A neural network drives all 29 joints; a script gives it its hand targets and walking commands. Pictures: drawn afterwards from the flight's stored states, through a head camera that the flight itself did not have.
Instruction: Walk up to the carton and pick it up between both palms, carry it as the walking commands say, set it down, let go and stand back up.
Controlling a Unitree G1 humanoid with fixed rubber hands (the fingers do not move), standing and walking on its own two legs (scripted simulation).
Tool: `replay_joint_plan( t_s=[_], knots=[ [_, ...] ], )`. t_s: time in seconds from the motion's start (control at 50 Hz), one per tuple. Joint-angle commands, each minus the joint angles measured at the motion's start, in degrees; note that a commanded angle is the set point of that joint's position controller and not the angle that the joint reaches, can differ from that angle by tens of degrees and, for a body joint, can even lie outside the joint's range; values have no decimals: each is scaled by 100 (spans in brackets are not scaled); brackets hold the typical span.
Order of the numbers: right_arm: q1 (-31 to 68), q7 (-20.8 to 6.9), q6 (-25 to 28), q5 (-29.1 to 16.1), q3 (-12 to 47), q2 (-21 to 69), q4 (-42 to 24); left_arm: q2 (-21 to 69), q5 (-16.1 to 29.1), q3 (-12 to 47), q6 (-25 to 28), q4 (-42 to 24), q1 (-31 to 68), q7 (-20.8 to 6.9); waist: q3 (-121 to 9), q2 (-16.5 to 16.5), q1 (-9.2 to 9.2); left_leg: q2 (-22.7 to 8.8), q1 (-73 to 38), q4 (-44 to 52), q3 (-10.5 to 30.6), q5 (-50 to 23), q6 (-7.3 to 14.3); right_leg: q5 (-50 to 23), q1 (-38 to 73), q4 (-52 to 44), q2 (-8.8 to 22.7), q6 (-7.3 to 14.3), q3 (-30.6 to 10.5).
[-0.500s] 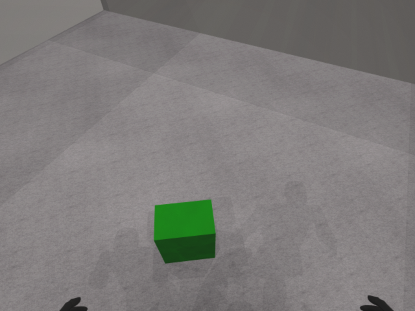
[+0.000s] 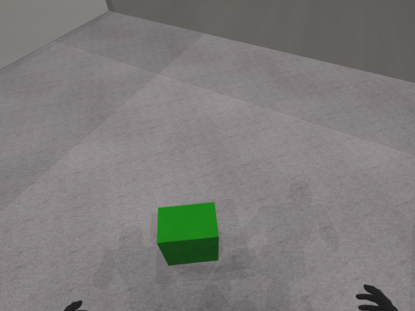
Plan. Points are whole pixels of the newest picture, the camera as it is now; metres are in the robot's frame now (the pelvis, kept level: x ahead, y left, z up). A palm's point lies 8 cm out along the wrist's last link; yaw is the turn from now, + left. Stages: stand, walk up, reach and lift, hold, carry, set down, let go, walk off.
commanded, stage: walk up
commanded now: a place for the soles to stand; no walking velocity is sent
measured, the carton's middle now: (190, 235) +0.50 +0.12 -0.63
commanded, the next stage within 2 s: none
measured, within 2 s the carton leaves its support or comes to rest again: neither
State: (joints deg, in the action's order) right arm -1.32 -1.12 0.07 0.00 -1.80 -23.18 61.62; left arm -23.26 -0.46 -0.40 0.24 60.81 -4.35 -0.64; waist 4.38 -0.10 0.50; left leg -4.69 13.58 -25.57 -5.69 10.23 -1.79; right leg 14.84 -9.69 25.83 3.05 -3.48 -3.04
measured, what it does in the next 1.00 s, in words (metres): steps to the left: right foot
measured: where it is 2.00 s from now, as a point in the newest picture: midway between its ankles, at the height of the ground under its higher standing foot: outside the picture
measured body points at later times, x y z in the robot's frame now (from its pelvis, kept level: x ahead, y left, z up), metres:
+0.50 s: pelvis +0.04 +0.09 -0.02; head +0.08 +0.08 +0.43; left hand +0.10 +0.47 -0.11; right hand +0.11 -0.26 -0.13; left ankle +0.07 +0.19 -0.74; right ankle +0.04 -0.05 -0.70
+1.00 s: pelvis +0.12 +0.13 -0.01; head +0.17 +0.15 +0.44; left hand +0.27 +0.43 -0.13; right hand +0.26 -0.20 -0.09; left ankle +0.07 +0.20 -0.74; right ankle +0.13 +0.02 -0.74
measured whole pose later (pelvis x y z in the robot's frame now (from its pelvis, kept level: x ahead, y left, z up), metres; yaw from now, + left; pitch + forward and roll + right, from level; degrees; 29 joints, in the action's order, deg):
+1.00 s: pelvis +0.12 +0.13 -0.01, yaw +3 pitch +0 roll -1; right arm -6.8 1.4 2.0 -0.8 -2.1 -24.0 50.3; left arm -22.7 0.3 -0.9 0.4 50.4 -2.3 0.0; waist 7.1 -1.9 0.7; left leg 1.7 10.1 -31.8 -1.7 20.8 2.7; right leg 15.1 -14.7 32.1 0.8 1.7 6.8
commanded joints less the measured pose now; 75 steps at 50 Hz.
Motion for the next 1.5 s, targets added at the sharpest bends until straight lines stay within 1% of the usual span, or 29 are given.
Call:
replay_joint_plan(
  t_s=[0.0, 0.04, 0.06, 0.1, 0.12, 0.16, 0.24, 0.26, 0.28, 0.3, 0.32, 0.34, 0.42, 0.48, 0.54, 0.56, 0.58, 0.6, 0.62, 0.66, 0.7, 0.78, 0.82, 0.86, 0.9, 1.1, 1.24, 1.36, 1.48],
  knots=[
    [238, 28, 81, 2, -188, -1074, -239, -1036, 2, -189, 58, -220, 110, 21, -721, -26, -1, -429, -834, 527, 519, -333, 251, -908, -313, -547, 346, 396, -187],
    [257, 31, 72, 27, -212, -1052, -256, -1066, -21, -225, 61, -229, 70, 26, -666, 22, -15, -425, -800, 472, 461, -280, 227, -1009, -321, -541, 378, 440, -172],
    [45, -181, -152, 350, -491, -1536, -791, -1827, -48, -567, 170, -323, -1049, 228, -654, 308, -203, -53, -250, -338, 168, 1191, 377, 147, 103, -516, 565, 698, -418],
    [410, -312, -349, 434, -499, -1204, -1105, -2235, -137, -758, 238, -254, -1613, 390, -88, -503, -540, 225, 1764, -2178, 439, 1949, 250, 1627, 731, -1152, 1602, 1352, -2036],
    [408, -347, -388, 444, -480, -1189, -1212, -2388, -154, -827, 296, -356, -1593, 454, 59, -519, -532, 44, 2220, -2661, 955, 1901, 207, 1497, 717, -1303, 1943, 1600, -2438],
    [321, -453, -400, 440, -546, -1176, -1276, -2230, -173, -831, 348, -599, -1170, 527, 266, -243, -286, -193, 2031, -2521, 1145, 1667, 217, 997, 217, -1090, 1870, 1609, -1842],
    [-856, -573, -372, 324, -731, -1173, -1281, -2024, -265, -810, 344, -1065, -230, 461, -128, -1318, 527, 6, 292, -1528, 575, 1344, 257, 4, -857, -392, 1146, 1215, -452],
    [-1353, -570, -352, 318, -808, -1257, -1139, -1938, -270, -796, 304, -1090, -24, 441, -255, -1044, 779, 26, -630, -857, 454, 826, 340, 287, -1461, 118, 953, 1076, -201],
    [-1742, -505, -333, 363, -908, -1471, -954, -1519, -254, -637, 283, -1137, -316, 444, -439, -47, 872, 361, -1511, -509, 354, 1233, 381, 927, -2167, 1430, 430, 864, 248],
    [-2064, -436, -304, 429, -1006, -1942, -1014, -1005, -238, -465, 277, -1185, -572, 475, -298, 1673, 1130, -541, -1610, 844, 1968, 2341, 742, 2133, -3154, 3337, -385, 648, 636],
    [-1531, -386, -261, 372, -1003, -2181, -1339, -1154, -146, -460, 240, -1261, -807, 516, -76, 1670, 737, -1318, -761, 1594, 3706, 3311, 1088, 2122, -3511, 4223, -583, 554, -22],
    [-1003, -352, -252, 308, -922, -2095, -1611, -1577, -95, -585, 209, -1093, -1120, 521, 175, 923, 449, -1332, -126, 1480, 3437, 3639, 1163, 1671, -3160, 4277, -176, 591, -281],
    [-1228, -286, -216, 329, -806, -1644, -1782, -1660, 30, -654, 315, -917, -1387, 390, -84, 981, 288, -909, -202, 568, 2300, 1652, 1506, 1799, -2152, 2700, 32, 455, 427],
    [-1224, -187, -121, 201, -725, -1570, -1850, -1442, -81, -653, 301, -1004, -1430, 282, -258, 871, 131, -1062, 461, 452, 2307, 993, 1530, 1184, -1175, 2120, -80, 428, 608],
    [-1003, -63, -8, -17, -415, -1046, -1897, -1149, -144, -628, 349, -1113, -1467, 232, -415, 123, -298, -729, 1191, -426, 1593, -257, 932, -554, 413, 632, -128, 700, 326],
    [-1064, -26, 41, -98, -349, -894, -1922, -1329, -175, -710, 324, -1133, -1374, 228, -454, -404, -280, -437, 1204, -776, 1198, -94, 669, -545, 508, 288, 136, 891, -113],
    [-1244, 12, 58, -123, -280, -702, -1913, -1407, -190, -698, 327, -1299, -1128, 242, -606, -1323, -217, 60, 1190, -1449, 984, 545, 415, -369, 409, -378, 939, 1189, -1215],
    [-1300, 54, 39, -119, -318, -833, -1822, -1468, -143, -633, 265, -1404, -704, 209, -389, -1278, -46, 387, 765, -1738, 644, 1464, 218, 193, -276, -676, 1562, 1638, -1718],
    [-1372, 85, 30, -100, -326, -1058, -1702, -1471, -112, -528, 252, -1537, -330, 182, -174, -890, 95, 378, 467, -1809, 741, 2003, 248, 178, -702, -532, 1631, 1766, -1571],
    [-1791, 122, 83, 5, -349, -1019, -1434, -1318, -67, -471, 195, -1497, -159, 155, -71, -783, 295, 222, -284, -682, 933, 1176, 354, 154, -1358, -152, 1269, 1468, -1025],
    [-1327, 129, 210, 52, -355, -1400, -1439, -1006, 55, -331, 178, -1454, -447, 99, -166, -152, -18, -369, -56, 84, 1719, 218, 572, -532, -819, 524, 422, 759, -73],
    [-1337, 203, 280, -52, -211, -1115, -1300, -1078, 59, -392, 206, -1334, -268, 86, -774, -44, -15, -199, -222, -606, 1172, -2510, 322, -2668, 243, 692, 528, 871, 8],
    [-1325, 274, 264, -87, -258, -1163, -1227, -1073, 76, -371, 127, -1381, -13, 96, -785, 222, 82, -366, -641, -492, 1243, -3580, 69, -2869, 18, 875, 398, 875, 258],
    [-1059, 306, 247, -78, -278, -1155, -1241, -978, 87, -313, 79, -1365, 63, 100, -826, 342, 68, -399, -800, -469, 1308, -3828, 164, -2611, -45, 728, 330, 783, 301],
    [-885, 298, 226, -95, -271, -1052, -1252, -890, 89, -281, 59, -1262, 120, 96, -990, 614, 65, -316, -832, -449, 1157, -3595, 174, -2647, 199, 593, 380, 811, 324],
    [-441, 291, 181, -47, -255, -1086, -1055, -825, 34, -196, 22, -909, 467, 80, -1076, 277, 48, -367, -835, -26, 1243, -3344, 40, -2739, 700, 137, 470, 778, 347],
    [-123, 258, 187, 11, -233, -1090, -814, -745, 59, -193, -27, -630, 641, 47, -730, 144, 15, -403, -916, 660, 1510, -2565, 32, -1553, 463, -447, 409, 590, 353],
    [70, 170, 205, 95, -174, -941, -622, -701, -20, -244, 6, -402, 498, -6, -447, -36, -124, -299, -66, 1374, 1635, 278, 325, -295, 742, -821, 458, 518, 308],
    [116, 116, 215, 111, -137, -875, -463, -788, -73, -343, 81, -262, 269, 2, -178, 3, -201, -172, 342, 1427, 1648, 988, 401, 105, 708, -1044, 555, 519, 108]
  ],
)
